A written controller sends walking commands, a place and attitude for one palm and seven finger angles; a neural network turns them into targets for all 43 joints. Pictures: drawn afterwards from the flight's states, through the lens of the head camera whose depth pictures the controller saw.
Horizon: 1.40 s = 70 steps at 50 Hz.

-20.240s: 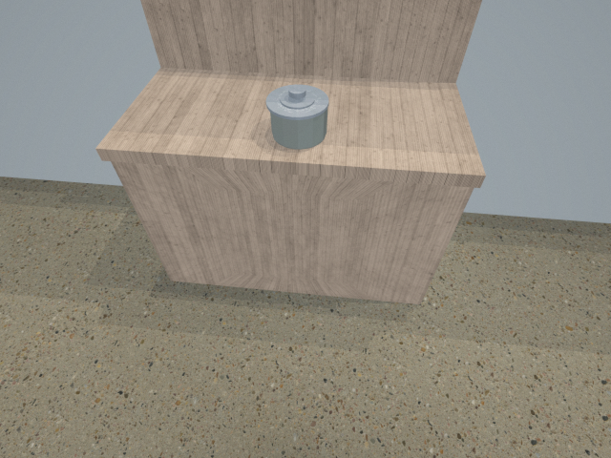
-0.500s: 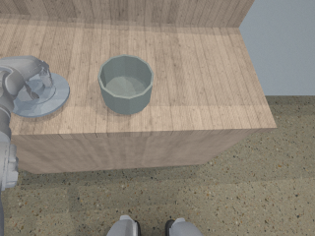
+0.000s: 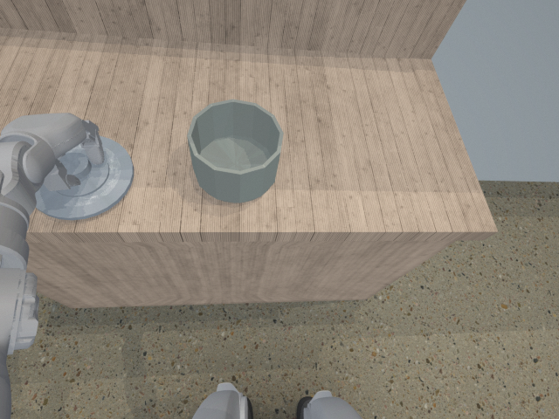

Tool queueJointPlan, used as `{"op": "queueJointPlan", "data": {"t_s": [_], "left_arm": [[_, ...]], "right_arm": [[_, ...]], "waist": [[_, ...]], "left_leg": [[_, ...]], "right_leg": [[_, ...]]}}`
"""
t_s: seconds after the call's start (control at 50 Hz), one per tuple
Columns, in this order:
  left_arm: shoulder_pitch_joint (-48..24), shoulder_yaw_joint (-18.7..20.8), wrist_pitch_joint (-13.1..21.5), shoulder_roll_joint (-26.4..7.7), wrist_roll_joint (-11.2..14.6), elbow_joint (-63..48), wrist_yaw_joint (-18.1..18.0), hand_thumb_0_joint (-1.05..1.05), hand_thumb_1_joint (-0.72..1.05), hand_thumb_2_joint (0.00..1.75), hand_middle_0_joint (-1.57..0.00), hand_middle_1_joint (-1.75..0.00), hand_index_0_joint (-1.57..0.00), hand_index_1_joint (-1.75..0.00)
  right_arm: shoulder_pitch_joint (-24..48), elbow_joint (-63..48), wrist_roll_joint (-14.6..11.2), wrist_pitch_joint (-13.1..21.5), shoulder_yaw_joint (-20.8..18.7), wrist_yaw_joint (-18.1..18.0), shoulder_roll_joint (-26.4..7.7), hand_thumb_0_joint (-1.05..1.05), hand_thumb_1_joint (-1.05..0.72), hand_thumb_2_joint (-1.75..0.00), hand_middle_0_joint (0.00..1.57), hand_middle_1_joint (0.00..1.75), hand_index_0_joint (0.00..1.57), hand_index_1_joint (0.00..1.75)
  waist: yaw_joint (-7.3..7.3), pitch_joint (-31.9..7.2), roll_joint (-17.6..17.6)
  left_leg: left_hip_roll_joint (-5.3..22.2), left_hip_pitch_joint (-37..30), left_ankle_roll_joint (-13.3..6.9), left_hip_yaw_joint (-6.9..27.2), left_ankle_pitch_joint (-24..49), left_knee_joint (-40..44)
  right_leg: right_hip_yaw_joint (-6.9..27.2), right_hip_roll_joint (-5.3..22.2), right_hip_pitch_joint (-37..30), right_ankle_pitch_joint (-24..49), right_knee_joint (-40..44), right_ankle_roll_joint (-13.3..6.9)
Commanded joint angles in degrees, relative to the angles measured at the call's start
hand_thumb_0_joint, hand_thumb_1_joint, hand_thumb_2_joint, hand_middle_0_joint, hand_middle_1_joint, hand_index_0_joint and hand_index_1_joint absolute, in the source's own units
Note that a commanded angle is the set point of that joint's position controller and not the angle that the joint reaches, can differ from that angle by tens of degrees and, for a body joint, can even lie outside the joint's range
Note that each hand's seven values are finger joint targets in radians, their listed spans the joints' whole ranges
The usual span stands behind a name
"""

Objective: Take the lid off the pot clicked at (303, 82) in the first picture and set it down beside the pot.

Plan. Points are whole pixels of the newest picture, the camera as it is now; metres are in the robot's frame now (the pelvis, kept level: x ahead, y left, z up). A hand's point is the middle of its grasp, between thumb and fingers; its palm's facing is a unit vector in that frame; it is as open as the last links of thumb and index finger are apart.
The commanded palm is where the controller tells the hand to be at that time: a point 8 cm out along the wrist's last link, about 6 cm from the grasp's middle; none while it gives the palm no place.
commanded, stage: open the fingers wide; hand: left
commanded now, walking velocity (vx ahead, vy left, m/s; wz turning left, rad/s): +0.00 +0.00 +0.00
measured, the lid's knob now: (74, 166) +0.49 +0.31 -0.02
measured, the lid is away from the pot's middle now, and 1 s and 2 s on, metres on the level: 0.25 0.25 0.25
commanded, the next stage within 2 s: raise the empty hand in 0.64 s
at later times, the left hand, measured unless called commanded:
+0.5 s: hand (60, 163) +0.46 +0.30 +0.02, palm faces -0.45 -0.10 -0.89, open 10.5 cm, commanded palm +0.50 +0.28 +0.07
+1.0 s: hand (51, 151) +0.47 +0.31 +0.03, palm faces -0.43 -0.11 -0.89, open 11.0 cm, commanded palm +0.51 +0.29 +0.10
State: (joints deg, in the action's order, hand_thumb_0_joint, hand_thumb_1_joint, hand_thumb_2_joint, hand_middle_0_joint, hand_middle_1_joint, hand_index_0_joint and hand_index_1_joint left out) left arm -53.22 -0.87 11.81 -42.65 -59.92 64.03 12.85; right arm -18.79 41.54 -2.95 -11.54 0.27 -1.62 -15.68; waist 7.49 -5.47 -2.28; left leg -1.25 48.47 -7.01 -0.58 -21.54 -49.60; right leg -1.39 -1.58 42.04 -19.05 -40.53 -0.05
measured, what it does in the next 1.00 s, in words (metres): stands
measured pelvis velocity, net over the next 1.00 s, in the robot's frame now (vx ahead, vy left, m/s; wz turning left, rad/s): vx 0.00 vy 0.01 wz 0.00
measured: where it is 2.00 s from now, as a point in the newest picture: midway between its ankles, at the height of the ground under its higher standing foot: outside the picture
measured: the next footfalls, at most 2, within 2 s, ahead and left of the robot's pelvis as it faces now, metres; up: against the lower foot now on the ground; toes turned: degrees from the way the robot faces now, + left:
none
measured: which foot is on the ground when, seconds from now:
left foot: down 0.00-1.00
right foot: down 0.00-1.00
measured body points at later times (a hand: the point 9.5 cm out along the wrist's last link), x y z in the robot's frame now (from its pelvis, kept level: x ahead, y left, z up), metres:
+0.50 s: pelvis +0.00 +0.00 +0.00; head +0.11 +0.04 +0.43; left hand +0.48 +0.31 +0.07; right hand -0.01 -0.27 -0.11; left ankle +0.01 +0.03 -0.70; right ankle +0.00 -0.17 -0.70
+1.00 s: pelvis +0.00 +0.01 +0.00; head +0.12 +0.05 +0.43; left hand +0.49 +0.31 +0.09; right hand -0.01 -0.27 -0.11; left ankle +0.01 +0.03 -0.70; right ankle +0.00 -0.17 -0.70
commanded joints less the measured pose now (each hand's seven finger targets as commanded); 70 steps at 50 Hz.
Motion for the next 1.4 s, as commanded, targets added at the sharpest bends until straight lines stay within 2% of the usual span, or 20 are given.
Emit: {"op": "queueJointPlan", "data": {"t_s": [0.0, 0.12, 0.18, 0.26, 0.34, 0.4, 0.46, 0.5, 0.64, 0.68, 0.7, 0.78, 0.82, 0.88, 1.0, 1.1, 1.16, 1.2, 1.26, 1.38], "left_arm": [[-28.67, 4.54, -0.21, -17.53, 1.33, -10.15, -3.49, 0.00, 0.35, 0.64, -0.52, -0.99, -0.52, -0.99], [-26.57, 4.82, -0.93, -17.77, 0.94, -9.20, -2.98, 0.00, 0.23, 0.60, -0.44, -0.97, -0.44, -0.97], [-28.09, 0.48, -1.51, -12.46, 1.18, -6.98, -1.87, 0.00, 0.17, 0.59, -0.40, -0.95, -0.41, -0.95], [-28.30, 4.32, -0.14, -16.91, 1.29, -12.52, -1.27, 0.00, 0.09, 0.57, -0.35, -0.93, -0.35, -0.94], [-26.36, 3.74, -0.69, -16.00, 1.38, -7.24, -2.08, 0.00, 0.04, 0.55, -0.31, -0.92, -0.31, -0.92], [-29.54, 3.21, -0.94, -15.73, 0.59, -12.30, -2.80, 0.00, 0.03, 0.55, -0.32, -0.92, -0.32, -0.92], [-27.11, 4.88, -1.12, -17.55, 0.74, -8.51, -3.00, 0.00, 0.03, 0.56, -0.32, -0.92, -0.32, -0.92], [-28.51, 2.73, -1.84, -15.29, 0.70, -7.89, -3.05, 0.00, 0.03, 0.57, -0.32, -0.91, -0.32, -0.91], [-30.93, 2.46, -1.43, -15.59, 0.73, -10.06, -1.98, 0.00, 0.02, 0.58, -0.33, -0.90, -0.33, -0.90], [-29.32, 1.96, -1.63, -15.05, 0.68, -6.15, -1.92, 0.00, 0.02, 0.58, -0.33, -0.90, -0.33, -0.90], [-30.04, 2.91, -1.59, -16.55, 0.78, -7.31, -1.93, 0.00, 0.02, 0.58, -0.33, -0.90, -0.33, -0.90], [-31.78, 4.40, -0.91, -17.82, 0.52, -15.42, -1.90, 0.00, 0.02, 0.58, -0.33, -0.90, -0.33, -0.90], [-28.57, 4.83, -1.68, -17.58, 1.08, -10.26, -2.00, 0.00, 0.02, 0.58, -0.33, -0.90, -0.33, -0.90], [-31.30, 2.09, -2.79, -14.91, 1.44, -9.48, -1.83, 0.00, 0.02, 0.58, -0.33, -0.90, -0.33, -0.90], [-32.12, 2.62, -2.41, -16.26, 1.55, -14.20, -0.37, 0.00, 0.02, 0.58, -0.33, -0.90, -0.33, -0.90], [-29.19, 1.90, -2.69, -15.90, 2.45, -6.83, 0.49, 0.00, 0.02, 0.58, -0.33, -0.90, -0.33, -0.90], [-32.91, 2.87, -1.57, -17.12, 2.06, -15.96, 1.02, 0.00, 0.02, 0.58, -0.33, -0.90, -0.33, -0.90], [-30.24, 3.79, -1.16, -17.27, 2.79, -15.46, 1.46, 0.00, 0.02, 0.58, -0.33, -0.90, -0.33, -0.90], [-28.11, 1.01, -2.51, -13.57, 3.74, -6.80, 1.63, 0.00, 0.02, 0.58, -0.33, -0.90, -0.33, -0.90], [-33.73, 0.91, -2.01, -14.71, 3.46, -14.14, 2.53, 0.00, 0.02, 0.58, -0.33, -0.90, -0.33, -0.90]], "right_arm": [[-9.95, -1.25, 0.26, 0.01, -3.51, -1.05, -12.31, 0.00, -0.90, -0.90, 0.20, 0.30, 0.20, 0.30], [-9.80, -1.88, 0.12, -0.27, -3.53, -0.41, -12.09, 0.00, -0.90, -0.90, 0.20, 0.30, 0.20, 0.30], [-9.80, -1.22, 0.06, -0.59, -3.70, -0.05, -12.09, 0.00, -0.90, -0.90, 0.20, 0.30, 0.20, 0.30], [-10.42, -1.89, 0.36, -0.65, -3.97, -0.22, -12.01, 0.00, -0.90, -0.90, 0.20, 0.30, 0.20, 0.30], [-9.80, -1.93, -0.05, -0.82, -3.38, -0.05, -12.06, 0.00, -0.90, -0.90, 0.20, 0.30, 0.20, 0.30], [-10.00, -2.14, 0.26, -1.04, -3.96, 0.22, -11.97, 0.00, -0.90, -0.90, 0.20, 0.30, 0.20, 0.30], [-10.16, -2.22, 0.17, -0.79, -3.56, 0.08, -12.07, 0.00, -0.90, -0.90, 0.20, 0.30, 0.20, 0.30], [-9.92, -2.17, -0.01, -0.83, -3.62, 0.14, -12.00, 0.00, -0.90, -0.90, 0.20, 0.30, 0.20, 0.30], [-10.22, -2.11, -0.08, -0.16, -3.47, -0.32, -12.01, 0.00, -0.90, -0.90, 0.20, 0.30, 0.20, 0.30], [-10.40, -1.84, -0.09, -0.07, -3.27, -0.40, -12.11, 0.00, -0.90, -0.90, 0.20, 0.30, 0.20, 0.30], [-10.53, -1.90, -0.05, -0.14, -3.28, -0.48, -12.38, 0.00, -0.90, -0.90, 0.20, 0.30, 0.20, 0.30], [-10.70, -2.30, 0.22, -0.22, -4.07, -0.37, -11.84, 0.00, -0.90, -0.90, 0.20, 0.30, 0.20, 0.30], [-10.60, -2.03, 0.03, -0.27, -3.83, -0.28, -11.80, 0.00, -0.90, -0.90, 0.20, 0.30, 0.20, 0.30], [-10.52, -1.42, -0.21, -0.34, -3.70, 0.01, -12.10, 0.00, -0.90, -0.90, 0.20, 0.30, 0.20, 0.30], [-10.31, -2.08, -0.45, 0.12, -3.94, 0.00, -11.78, 0.00, -0.90, -0.90, 0.20, 0.30, 0.20, 0.30], [-9.97, -2.12, -0.94, 0.35, -3.20, -0.08, -12.05, 0.00, -0.90, -0.90, 0.20, 0.30, 0.20, 0.30], [-9.93, -2.60, -0.65, 0.72, -4.06, -0.10, -11.81, 0.00, -0.90, -0.90, 0.20, 0.30, 0.20, 0.30], [-9.45, -2.90, -0.62, 0.76, -4.12, -0.16, -11.49, 0.00, -0.90, -0.90, 0.20, 0.30, 0.20, 0.30], [-8.93, -2.15, -1.12, 0.61, -3.62, 0.00, -11.81, 0.00, -0.90, -0.90, 0.20, 0.30, 0.20, 0.30], [-9.11, -2.26, -1.03, 1.39, -4.12, -0.32, -11.75, 0.00, -0.90, -0.90, 0.20, 0.30, 0.20, 0.30]], "waist": [[0.91, -25.39, -8.81], [0.02, -27.57, -9.71], [1.23, -24.18, -9.50], [-0.19, -30.49, -10.62], [0.35, -24.64, -7.08], [-0.14, -28.08, -10.64], [-0.09, -27.07, -8.52], [0.65, -25.49, -7.51], [0.69, -27.16, -9.77], [1.30, -24.44, -8.67], [1.14, -24.87, -7.43], [-0.36, -32.72, -14.19], [0.10, -29.20, -10.01], [0.66, -26.09, -9.59], [-0.49, -29.39, -12.42], [0.19, -22.39, -5.58], [-1.00, -28.69, -11.24], [-1.38, -29.14, -10.47], [-0.15, -20.16, -4.93], [-0.92, -25.90, -9.37]], "left_leg": [[3.29, -38.16, 6.15, 8.30, 30.03, 4.20], [2.79, -38.09, 6.52, 7.70, 32.86, 3.37], [3.29, -37.88, 6.64, 8.67, 30.14, 3.51], [3.23, -42.12, 7.27, 9.40, 37.44, 3.19], [2.98, -36.07, 6.34, 8.47, 30.42, 3.90], [3.20, -39.58, 7.10, 9.27, 31.89, 4.27], [3.09, -38.17, 6.96, 9.11, 32.40, 3.85], [2.96, -36.51, 6.48, 8.79, 27.83, 4.49], [3.00, -38.46, 6.31, 9.13, 29.03, 4.08], [3.05, -36.85, 6.31, 9.19, 26.97, 3.92], [2.97, -35.55, 5.84, 8.75, 25.14, 4.13], [3.57, -44.90, 7.80, 10.09, 37.53, 3.52], [3.46, -41.47, 7.45, 9.42, 35.26, 3.67], [3.31, -39.72, 6.82, 9.10, 31.47, 4.76], [3.33, -44.73, 7.75, 9.62, 37.20, 5.82], [2.34, -37.08, 6.05, 7.68, 28.39, 7.59], [3.00, -45.51, 7.12, 8.89, 36.05, 7.71], [3.26, -47.36, 7.90, 9.29, 40.10, 7.75], [2.95, -40.21, 6.46, 7.94, 31.68, 9.11], [3.15, -47.88, 7.76, 9.85, 36.50, 10.07]], "right_leg": [[-3.20, -3.59, 9.08, 6.13, 3.03, -3.07], [-3.04, -3.77, 7.50, 7.78, 2.58, -3.37], [-3.56, -3.89, 11.71, 4.98, 2.43, -3.22], [-3.20, -3.96, 8.88, 7.83, 2.03, -3.37], [-3.25, -3.85, 9.58, 5.89, 2.24, -3.31], [-3.06, -3.85, 9.34, 5.87, 2.39, -3.50], [-3.15, -3.97, 9.16, 6.31, 1.97, -3.35], [-3.09, -3.87, 9.50, 4.99, 2.51, -3.24], [-3.00, -3.66, 10.15, 5.27, 2.15, -3.38], [-3.25, -3.90, 11.83, 4.05, 2.04, -3.20], [-3.03, -3.80, 10.57, 4.16, 2.22, -3.11], [-2.99, -3.77, 9.43, 7.39, 2.10, -3.42], [-3.29, -3.98, 8.96, 7.05, 2.53, -3.16], [-3.19, -3.86, 9.47, 6.06, 3.43, -3.08], [-2.98, -3.79, 6.31, 8.32, 4.49, -3.30], [-2.85, -3.78, 3.96, 7.31, 5.90, -3.02], [-2.49, -3.46, 2.79, 9.49, 6.34, -3.30], [-2.80, -3.51, 2.25, 10.47, 6.59, -3.20], [-2.85, -3.36, 3.14, 8.31, 7.71, -2.82], [-2.32, -3.10, 1.55, 9.49, 8.47, -3.08]]}}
